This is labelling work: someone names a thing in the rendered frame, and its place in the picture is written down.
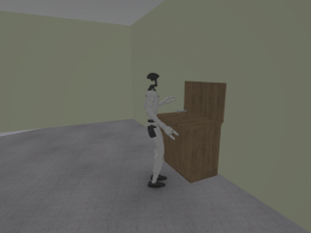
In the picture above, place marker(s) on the robot right forearm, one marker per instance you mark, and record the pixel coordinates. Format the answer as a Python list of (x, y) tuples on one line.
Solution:
[(155, 118)]

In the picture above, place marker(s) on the robot right thigh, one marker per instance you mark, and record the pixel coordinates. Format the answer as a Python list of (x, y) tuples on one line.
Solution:
[(159, 145)]

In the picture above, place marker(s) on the counter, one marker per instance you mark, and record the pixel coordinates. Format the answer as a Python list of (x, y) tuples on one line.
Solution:
[(194, 153)]

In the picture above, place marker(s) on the left robot hand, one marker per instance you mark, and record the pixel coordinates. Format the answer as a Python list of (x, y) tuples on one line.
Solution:
[(167, 101)]

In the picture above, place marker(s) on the right robot hand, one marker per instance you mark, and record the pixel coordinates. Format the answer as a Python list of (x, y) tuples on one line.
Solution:
[(168, 130)]

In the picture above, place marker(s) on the right robot upper arm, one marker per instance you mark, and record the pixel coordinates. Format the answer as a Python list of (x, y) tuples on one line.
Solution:
[(151, 99)]

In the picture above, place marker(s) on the left robot upper arm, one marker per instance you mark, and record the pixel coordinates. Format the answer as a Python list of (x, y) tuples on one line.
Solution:
[(145, 105)]

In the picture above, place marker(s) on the robot torso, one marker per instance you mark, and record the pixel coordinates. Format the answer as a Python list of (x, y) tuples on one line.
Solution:
[(150, 122)]

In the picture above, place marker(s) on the robot left forearm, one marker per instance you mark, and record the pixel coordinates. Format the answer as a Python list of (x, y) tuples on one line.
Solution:
[(160, 103)]

